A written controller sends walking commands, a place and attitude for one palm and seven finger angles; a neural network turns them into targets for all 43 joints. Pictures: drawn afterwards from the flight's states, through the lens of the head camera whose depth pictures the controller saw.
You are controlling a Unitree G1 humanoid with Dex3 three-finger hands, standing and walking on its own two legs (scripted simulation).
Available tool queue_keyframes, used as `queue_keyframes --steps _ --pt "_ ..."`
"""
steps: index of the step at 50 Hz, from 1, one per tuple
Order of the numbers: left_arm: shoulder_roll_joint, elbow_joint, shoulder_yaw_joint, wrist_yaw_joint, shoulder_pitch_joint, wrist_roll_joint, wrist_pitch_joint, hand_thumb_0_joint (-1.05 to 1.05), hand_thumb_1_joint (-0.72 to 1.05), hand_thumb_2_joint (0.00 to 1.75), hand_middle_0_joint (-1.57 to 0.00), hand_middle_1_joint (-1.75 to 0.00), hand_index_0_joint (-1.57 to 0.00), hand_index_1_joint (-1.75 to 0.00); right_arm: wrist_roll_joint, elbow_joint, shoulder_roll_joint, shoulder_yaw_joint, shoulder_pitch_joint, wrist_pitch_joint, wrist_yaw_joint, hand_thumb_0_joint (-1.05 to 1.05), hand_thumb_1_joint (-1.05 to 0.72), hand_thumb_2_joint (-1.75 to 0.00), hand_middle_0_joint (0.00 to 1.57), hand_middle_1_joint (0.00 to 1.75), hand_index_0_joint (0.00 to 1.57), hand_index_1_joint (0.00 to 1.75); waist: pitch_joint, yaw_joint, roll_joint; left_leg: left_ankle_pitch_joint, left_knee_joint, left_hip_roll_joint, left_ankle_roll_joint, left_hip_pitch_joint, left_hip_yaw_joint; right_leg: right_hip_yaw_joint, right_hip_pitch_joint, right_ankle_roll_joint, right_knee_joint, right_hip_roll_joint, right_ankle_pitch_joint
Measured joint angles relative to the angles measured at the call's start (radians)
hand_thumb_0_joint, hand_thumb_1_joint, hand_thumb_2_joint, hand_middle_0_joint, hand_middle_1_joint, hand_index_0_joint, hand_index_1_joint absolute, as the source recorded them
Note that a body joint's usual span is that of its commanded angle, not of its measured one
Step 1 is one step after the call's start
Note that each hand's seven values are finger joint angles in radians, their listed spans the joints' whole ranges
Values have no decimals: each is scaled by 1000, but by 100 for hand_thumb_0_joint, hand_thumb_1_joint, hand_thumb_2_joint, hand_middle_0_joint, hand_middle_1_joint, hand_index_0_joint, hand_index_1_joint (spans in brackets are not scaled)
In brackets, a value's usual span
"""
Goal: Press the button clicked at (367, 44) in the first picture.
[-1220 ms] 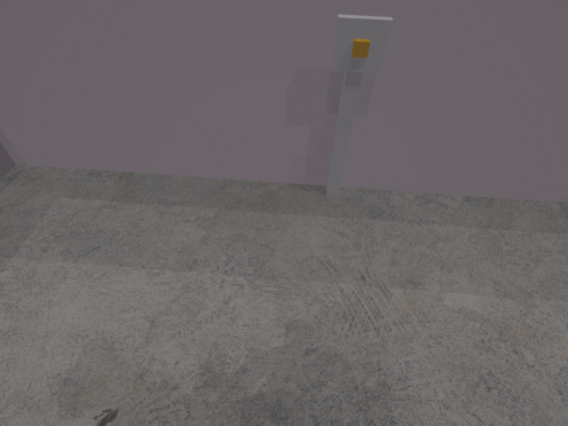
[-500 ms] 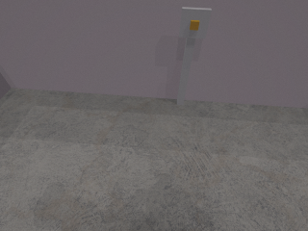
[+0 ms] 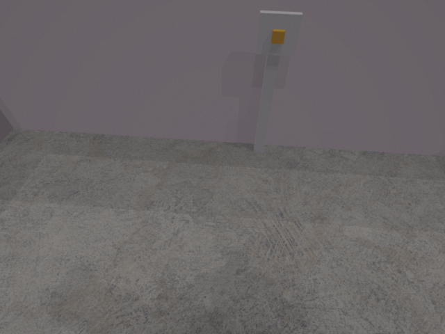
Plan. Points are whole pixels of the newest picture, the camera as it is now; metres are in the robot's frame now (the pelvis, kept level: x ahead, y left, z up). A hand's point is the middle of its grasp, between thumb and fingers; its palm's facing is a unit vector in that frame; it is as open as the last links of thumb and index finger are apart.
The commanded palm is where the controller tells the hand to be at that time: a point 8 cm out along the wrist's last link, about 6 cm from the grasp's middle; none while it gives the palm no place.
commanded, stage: look at it before walking up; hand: left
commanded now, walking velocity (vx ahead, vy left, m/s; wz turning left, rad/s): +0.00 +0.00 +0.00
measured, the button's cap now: (278, 36) +1.30 -0.18 -0.02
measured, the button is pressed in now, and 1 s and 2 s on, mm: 0 0 0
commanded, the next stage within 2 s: walk to a spot facing it in 0.22 s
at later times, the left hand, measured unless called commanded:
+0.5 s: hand out of the picture +0.08 +0.24 -0.17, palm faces -0.07 -0.95 -0.32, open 7.4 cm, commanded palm none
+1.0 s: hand out of the picture +0.04 +0.16 -0.16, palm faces -0.25 -0.95 -0.20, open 7.4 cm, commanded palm none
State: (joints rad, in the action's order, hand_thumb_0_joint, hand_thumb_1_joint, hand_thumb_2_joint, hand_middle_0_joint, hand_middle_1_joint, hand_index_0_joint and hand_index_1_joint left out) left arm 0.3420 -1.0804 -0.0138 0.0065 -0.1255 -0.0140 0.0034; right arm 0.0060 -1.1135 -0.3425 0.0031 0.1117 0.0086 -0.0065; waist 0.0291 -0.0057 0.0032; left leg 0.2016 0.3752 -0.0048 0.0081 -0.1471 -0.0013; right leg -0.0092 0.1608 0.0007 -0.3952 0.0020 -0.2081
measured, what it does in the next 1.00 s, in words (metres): lifts its left foot, turning right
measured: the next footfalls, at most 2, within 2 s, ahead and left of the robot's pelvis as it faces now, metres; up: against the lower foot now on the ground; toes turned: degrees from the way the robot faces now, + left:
left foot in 1.22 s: +0.28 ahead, +0.06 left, +0.00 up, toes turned -21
right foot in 1.80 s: +0.38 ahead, -0.25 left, +0.00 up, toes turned -56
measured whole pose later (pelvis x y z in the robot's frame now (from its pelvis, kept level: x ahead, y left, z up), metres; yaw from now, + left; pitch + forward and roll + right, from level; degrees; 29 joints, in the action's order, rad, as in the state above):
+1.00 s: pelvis +0.04 -0.03 +0.00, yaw -19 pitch +1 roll +1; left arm 0.17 -1.01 0.02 0.01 -0.46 -0.02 0.03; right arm 0.02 -0.94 -0.24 -0.06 0.15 -0.01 -0.02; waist 0.03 0.04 -0.01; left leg 0.23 1.03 -0.09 0.06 -0.58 0.03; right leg -0.09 0.13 0.06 -0.38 -0.06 -0.26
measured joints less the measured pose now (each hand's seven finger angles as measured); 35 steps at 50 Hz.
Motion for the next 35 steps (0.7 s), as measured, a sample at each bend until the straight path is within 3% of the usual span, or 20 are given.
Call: queue_keyframes --steps 19,30,33,35 --pt "2 -5 2 -1 -8 1 0 0 91 89 -20 -30 -20 -30 -1 -3 0 1 -9 -2 3 1 -90 -89 20 30 20 30 7 6 3 5 -9 -5 2 14 3 -3 -16 1 17 -5 1" --pt "-51 76 24 1 -68 -4 -61 0 91 90 -20 -30 -20 -30 3 98 84 -21 7 -34 22 1 -90 -89 20 30 20 30 33 16 24 90 151 -35 3 -63 102 -94 123 1 -184 -39 -60" --pt "-73 97 36 15 -92 -7 -72 0 91 90 -20 -30 -20 -30 5 108 103 -25 26 -36 13 1 -90 -89 20 30 20 30 43 28 25 118 190 -52 6 -65 146 -38 183 -8 -359 -24 -200" --pt "-95 107 43 27 -118 -10 -74 0 91 90 -20 -30 -20 -30 9 110 103 -29 46 -40 8 1 -90 -89 20 30 20 30 35 33 4 140 217 -76 14 -62 168 8 178 -7 -397 -11 -248"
